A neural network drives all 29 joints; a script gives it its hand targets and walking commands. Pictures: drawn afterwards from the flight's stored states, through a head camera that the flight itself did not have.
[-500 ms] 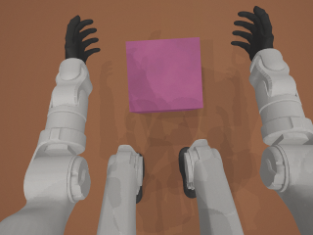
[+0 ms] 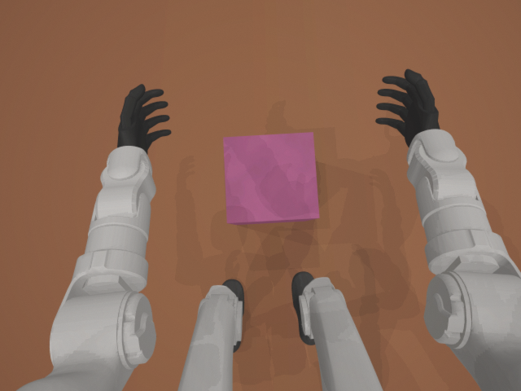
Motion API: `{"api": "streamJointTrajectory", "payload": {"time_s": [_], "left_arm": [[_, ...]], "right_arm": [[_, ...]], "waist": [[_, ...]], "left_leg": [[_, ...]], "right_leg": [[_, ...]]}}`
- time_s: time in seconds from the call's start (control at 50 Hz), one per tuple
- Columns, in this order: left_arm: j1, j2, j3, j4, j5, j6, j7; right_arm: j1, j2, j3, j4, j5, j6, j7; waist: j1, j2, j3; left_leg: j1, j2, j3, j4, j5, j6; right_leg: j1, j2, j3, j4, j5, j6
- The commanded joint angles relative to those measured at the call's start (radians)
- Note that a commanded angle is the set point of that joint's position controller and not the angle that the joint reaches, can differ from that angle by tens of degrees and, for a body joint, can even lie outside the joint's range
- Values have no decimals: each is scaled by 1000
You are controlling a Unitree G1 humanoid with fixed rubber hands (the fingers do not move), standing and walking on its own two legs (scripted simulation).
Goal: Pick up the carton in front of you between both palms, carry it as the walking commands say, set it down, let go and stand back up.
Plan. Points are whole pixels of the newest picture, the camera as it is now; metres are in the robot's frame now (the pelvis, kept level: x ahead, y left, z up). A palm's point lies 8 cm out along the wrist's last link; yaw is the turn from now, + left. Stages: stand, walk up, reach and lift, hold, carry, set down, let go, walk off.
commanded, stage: let go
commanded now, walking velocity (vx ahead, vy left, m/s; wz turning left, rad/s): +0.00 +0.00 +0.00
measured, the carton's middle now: (269, 184) +0.46 -0.02 -0.51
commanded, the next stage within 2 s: stand in 1.18 s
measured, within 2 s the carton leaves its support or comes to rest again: neither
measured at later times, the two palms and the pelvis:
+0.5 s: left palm (54, 247) +0.34 +0.22 +0.01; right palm (503, 225) +0.33 -0.23 +0.02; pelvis +0.07 +0.00 +0.11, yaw -1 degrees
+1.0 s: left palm out of the picture +0.25 +0.24 +0.08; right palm out of the picture +0.24 -0.22 +0.08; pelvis +0.08 +0.01 +0.14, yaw -1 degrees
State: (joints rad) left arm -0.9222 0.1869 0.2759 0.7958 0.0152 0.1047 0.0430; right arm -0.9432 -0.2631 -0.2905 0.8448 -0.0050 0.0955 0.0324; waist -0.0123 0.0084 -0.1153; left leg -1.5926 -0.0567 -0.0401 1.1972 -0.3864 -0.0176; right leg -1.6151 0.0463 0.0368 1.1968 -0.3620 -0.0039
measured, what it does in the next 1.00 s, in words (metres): rises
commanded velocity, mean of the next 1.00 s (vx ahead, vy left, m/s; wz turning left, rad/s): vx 0.00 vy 0.00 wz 0.00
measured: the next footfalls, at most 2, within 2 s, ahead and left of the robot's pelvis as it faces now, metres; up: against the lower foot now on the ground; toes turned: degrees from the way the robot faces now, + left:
none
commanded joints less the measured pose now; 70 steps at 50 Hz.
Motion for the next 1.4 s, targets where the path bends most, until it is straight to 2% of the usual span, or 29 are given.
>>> {"api": "streamJointTrajectory", "payload": {"time_s": [0.0, 0.1, 0.2, 0.4, 0.52, 0.64, 0.78, 0.88, 0.98, 1.14, 1.16, 1.18, 1.22, 1.26, 1.32, 1.38], "left_arm": [[-69, 85, 9, -104, 35, -19, -6], [144, 73, -30, -208, 70, -18, -17], [311, 73, -69, -292, 46, -44, -34], [719, 61, -127, -304, 14, -115, -63], [921, 77, -160, -355, -1, -144, -69], [1084, 89, -192, -411, -16, -140, -84], [1108, 106, -215, -450, -26, -71, -105], [1092, 109, -214, -459, -13, -11, -114], [1092, 112, -206, -464, 0, 26, -115], [1086, 110, -202, -474, 7, 35, -116], [1138, 117, -198, -415, -17, 7, -99], [1084, 241, -176, -316, 13, -29, -47], [1096, 241, -189, -289, 29, -62, -26], [1080, 227, -193, -262, 32, -78, -23], [1073, 231, -196, -216, 24, -92, -29], [1073, 251, -198, -171, 23, -101, -25]], "right_arm": [[-72, -102, -12, -104, -35, -19, 2], [140, -86, 19, -220, -71, -18, 10], [309, -60, 55, -318, -51, -41, 18], [730, -24, 125, -335, -7, -111, 17], [942, -26, 165, -387, 5, -139, 15], [1107, -30, 198, -456, 10, -136, 21], [1132, -42, 220, -500, 12, -62, 35], [1115, -49, 217, -509, 0, 0, 46], [1121, -49, 213, -514, -11, 38, 48], [1117, -44, 208, -535, -14, 47, 47], [1067, -74, 202, -594, -34, 101, 19], [1070, -160, 197, -409, -18, 26, -30], [1120, -148, 198, -368, -32, -30, -51], [1105, -137, 202, -333, -36, -59, -51], [1089, -153, 203, -292, -34, -77, -46], [1095, -172, 206, -248, -32, -86, -50]], "waist": [[-10, -16, -910], [-7, -25, -897], [0, -29, -758], [8, -28, -523], [10, -6, -371], [14, 3, -187], [13, 0, 72], [12, 5, 181], [12, 8, 203], [16, 2, 188], [7, -30, 128], [35, -25, 155], [8, -11, 132], [9, -4, 129], [15, 1, 81], [14, 1, 57]], "left_leg": [[513, -15, 53, -156, 299, -27], [650, -15, 49, -248, 344, -16], [729, -6, 38, -340, 358, -5], [956, 15, 13, -490, 468, -3], [1173, 21, -2, -605, 531, -4], [1359, 28, -3, -737, 527, -7], [1413, 29, 14, -837, 303, 0], [1414, 36, 20, -855, 202, 6], [1437, 38, 18, -849, 220, 10], [1471, 31, 21, -829, 268, 6], [1508, 33, 22, -792, 326, 12], [1361, 74, -10, -757, 258, -7], [1391, 84, -28, -762, 161, 3], [1384, 92, -48, -765, 130, 12], [1398, 103, -60, -757, 251, 14], [1420, 111, -65, -750, 334, 13]], "right_leg": [[682, 5, -35, -145, 378, 33], [862, 4, -29, -235, 432, 24], [995, -6, -9, -323, 461, 18], [1187, -20, 21, -469, 593, 22], [1278, -15, 12, -594, 573, 22], [1414, -7, 2, -728, 519, 23], [1491, -7, -20, -822, 280, 17], [1518, -5, -31, -828, 187, 13], [1555, -2, -32, -816, 210, 12], [1573, -3, -27, -807, 256, 14], [1560, 22, -33, -784, 236, 20], [1442, -67, 7, -777, 242, 34], [1393, -87, 50, -791, 144, 14], [1375, -84, 61, -797, 98, 7], [1413, -88, 59, -773, 232, 6], [1436, -97, 63, -765, 313, 4]]}}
